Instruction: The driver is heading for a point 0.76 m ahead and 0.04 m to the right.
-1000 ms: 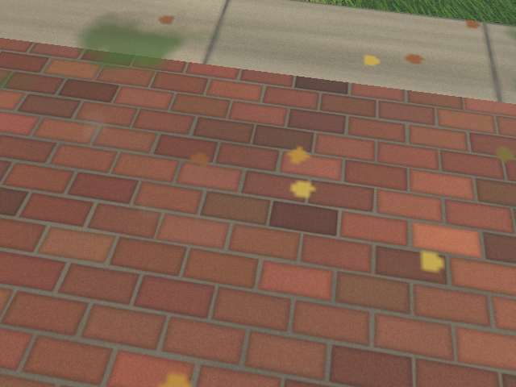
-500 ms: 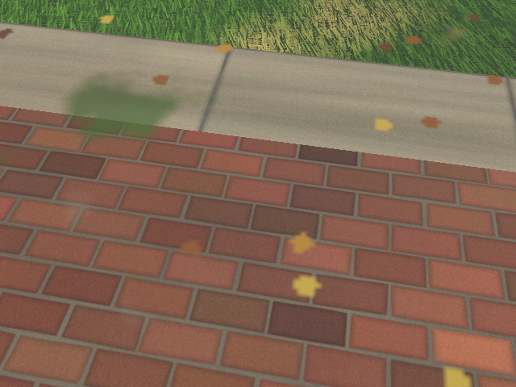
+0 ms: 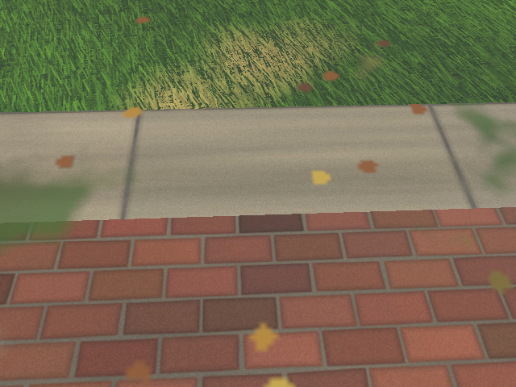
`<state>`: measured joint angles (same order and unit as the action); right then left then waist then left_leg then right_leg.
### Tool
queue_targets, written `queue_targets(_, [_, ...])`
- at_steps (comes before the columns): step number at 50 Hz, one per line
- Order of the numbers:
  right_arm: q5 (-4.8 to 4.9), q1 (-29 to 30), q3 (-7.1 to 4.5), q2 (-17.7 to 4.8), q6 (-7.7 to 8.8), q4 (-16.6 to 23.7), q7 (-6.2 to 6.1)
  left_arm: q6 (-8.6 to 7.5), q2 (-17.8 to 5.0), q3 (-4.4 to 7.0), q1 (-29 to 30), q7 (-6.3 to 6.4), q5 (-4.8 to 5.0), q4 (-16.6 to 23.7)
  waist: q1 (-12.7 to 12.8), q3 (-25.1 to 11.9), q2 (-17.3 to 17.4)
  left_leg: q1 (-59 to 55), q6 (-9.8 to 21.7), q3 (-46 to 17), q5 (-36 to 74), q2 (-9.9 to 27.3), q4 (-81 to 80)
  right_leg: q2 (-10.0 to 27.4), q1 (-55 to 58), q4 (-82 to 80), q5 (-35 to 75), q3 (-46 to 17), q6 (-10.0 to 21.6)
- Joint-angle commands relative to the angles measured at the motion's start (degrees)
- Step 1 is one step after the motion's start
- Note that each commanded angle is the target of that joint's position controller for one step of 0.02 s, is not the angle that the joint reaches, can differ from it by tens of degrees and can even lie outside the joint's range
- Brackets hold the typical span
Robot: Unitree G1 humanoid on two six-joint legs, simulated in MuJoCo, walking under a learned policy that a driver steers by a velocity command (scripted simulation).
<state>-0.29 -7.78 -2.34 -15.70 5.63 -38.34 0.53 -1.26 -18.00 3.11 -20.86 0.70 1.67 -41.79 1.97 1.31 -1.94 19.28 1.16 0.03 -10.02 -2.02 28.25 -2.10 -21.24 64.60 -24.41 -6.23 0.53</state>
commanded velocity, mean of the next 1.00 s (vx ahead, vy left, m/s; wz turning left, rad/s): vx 0.50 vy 0.00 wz -0.14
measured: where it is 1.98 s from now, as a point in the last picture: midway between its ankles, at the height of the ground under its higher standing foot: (319, 300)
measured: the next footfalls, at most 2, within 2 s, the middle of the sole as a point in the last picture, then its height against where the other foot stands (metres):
right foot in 0.40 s outside the picture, level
left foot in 0.96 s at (281, 310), level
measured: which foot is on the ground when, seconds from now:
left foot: down 0.00-0.42, up 0.44-0.94, down 0.96-1.00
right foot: up 0.00-0.38, down 0.40-0.94, up 0.96-1.00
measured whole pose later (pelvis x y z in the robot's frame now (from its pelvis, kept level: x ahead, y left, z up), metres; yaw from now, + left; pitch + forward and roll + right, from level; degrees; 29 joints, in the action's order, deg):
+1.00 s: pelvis +0.55 -0.09 -0.02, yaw -4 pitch +2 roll -1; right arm 1.0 -6.9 -3.0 -16.7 3.1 -38.7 2.9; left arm -2.6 -16.9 3.4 -17.4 0.9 -0.1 -46.2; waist 1.6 3.0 0.7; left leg 29.6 5.9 2.3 -9.3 -2.2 36.6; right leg 0.9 -5.8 51.3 -30.2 5.5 -0.8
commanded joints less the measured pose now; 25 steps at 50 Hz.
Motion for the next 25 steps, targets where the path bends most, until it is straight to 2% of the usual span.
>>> queue_targets(1, [-0.49,-4.55,-1.9,-5.76,0.2,0.66,-0.32,-0.46,-5.47,1.77,2.66,-0.33,-0.19,5.81,-3.17,0.03,8.5,-13.9,8.57,-17.4,-2.12,16.41,-16.29,7.7,-17.65,2.93,5.61,-0.85,-0.89])
queue_targets(3, [-0.14,-4.7,-2.25,-6.09,0.83,-0.42,-0.26,0.0,-3.39,1.35,3.43,-0.63,-0.13,6.41,-2.86,0.33,8.38,-12.29,9.53,-12.38,2.75,15.95,-18.41,8.43,-17.52,1.36,7.79,0.25,-1.27])
queue_targets(6, [-0.05,-5.37,-2.98,-7.98,1.12,-2.17,-0.32,0.0,-2.34,0.94,6.74,-0.88,-0.49,7.99,-3.13,1.01,6.22,-13.66,10.6,-6.96,9.77,16.56,-19.92,9.04,-20.32,-4.95,13.38,0.15,-2.05])
queue_targets(8, [-0.01,-5.22,-3.13,-8.79,0.86,-2.91,-0.36,-0.42,-2.01,0.71,8.79,-1.47,-0.41,8.4,-3.66,1.1,5.54,-14.78,9.89,-2.51,13.4,15.64,-20.01,8.83,-19.64,-11.29,19.41,1.1,-1.9])
queue_targets(11, [0.39,-6.91,-3.29,-10.24,0.27,-4.3,-0.57,-1.11,-0.94,0.12,14.72,-2.63,-0.45,9.97,-5.92,2.39,4.67,-15.96,8.62,2.55,15.32,15.07,-19.85,7.89,-17.28,-20.7,26.03,4.22,-1.03])
queue_targets(15, [1.42,-10.18,-3.79,-12.16,-1.0,-6.41,-0.63,-1.15,-1.21,0.08,20.41,-3.99,-0.17,12.88,-7.06,3.82,4.63,-22.3,7.23,5.52,19.95,17.19,-17.55,6.6,-17.2,-27.36,22.99,7.08,1.25])
queue_targets(17, [1.8,-10.17,-4.19,-13.56,-1.81,-6.64,-0.9,-0.93,-2.62,0.77,19.73,-4.33,-0.36,13.67,-5.28,2.11,5.99,-24.81,6.01,7.72,35.06,17.59,-12.12,3.93,-13.06,-28.92,17.37,9.73,3.41])
queue_targets(18, [1.97,-10.11,-4.48,-14.51,-2.21,-6.57,-1.2,-0.66,-3.97,1.49,17.25,-4.28,-0.59,13.44,-3.38,-0.2,7.14,-25.41,5.38,8.86,45.07,17.47,-6.85,1.79,-8.53,-28.99,14.42,11.36,4.69])
queue_targets(19, [2.09,-9.67,-4.61,-15.02,-2.65,-6.38,-1.49,-0.4,-6.11,2.74,11.05,-4.06,-0.63,12.14,0.48,-3.91,7.03,-23.96,4.41,10.25,51.01,16.6,2.22,-0.56,0.05,-30.73,14.13,12.41,6.46])
queue_targets(20, [2.0,-9.5,-4.08,-13.87,-2.71,-5.92,-1.79,0.0,-9.19,4.63,1.17,-3.22,-0.4,9.6,5.63,-8.88,5.22,-16.25,2.46,11.48,46.87,14.6,15.14,-1.75,15.34,-33.96,17.49,10.9,8.82])
queue_targets(21, [-0.17,-13.11,-1.95,-7.88,-2.04,-4.51,-1.4,0.51,-13.81,5.66,-4.21,-1.9,-0.31,8.38,4.98,-14.37,-6.15,4.6,0.08,11.35,10.69,10.07,34.19,11.31,36.04,-34.52,16.96,-9.4,14.24])
queue_targets(22, [-0.26,-15.4,-0.3,-5.37,-0.31,-3.05,-0.45,-0.38,-14.83,5.0,-2.47,-2.0,-0.24,10.21,1.88,-24.05,-12.62,19.39,-1.58,1.24,-23.72,0.56,49.49,23.79,45.91,-43.95,8.59,-39.89,23.75])
queue_targets(23, [2.19,-10.15,-2.04,-11.47,0.68,-3.39,0.34,-1.01,-9.19,3.44,-2.41,-2.39,-0.93,9.61,5.37,-20.86,-4.15,24.11,-0.88,-4.94,-20.1,4.31,51.54,22.97,42.66,-46.42,7.86,-33.85,20.41])
queue_targets(24, [3.56,-6.34,-1.79,-11.08,1.14,-1.97,0.61,-1.53,-8.03,2.87,-0.27,-2.43,-1.29,9.02,4.39,-12.58,-3.21,24.99,0.04,-3.68,-16.02,6.56,48.91,20.93,34.28,-46.63,12.17,-24.23,17.99])
queue_targets(25, [2.85,-5.37,-1.54,-9.76,1.08,-2.45,0.2,-1.97,-6.69,2.38,3.27,-2.49,-1.31,8.41,1.8,-7.82,0.89,22.82,-0.03,-3.26,-11.98,9.23,44.06,18.15,25.87,-47.31,17.77,-17.18,15.71])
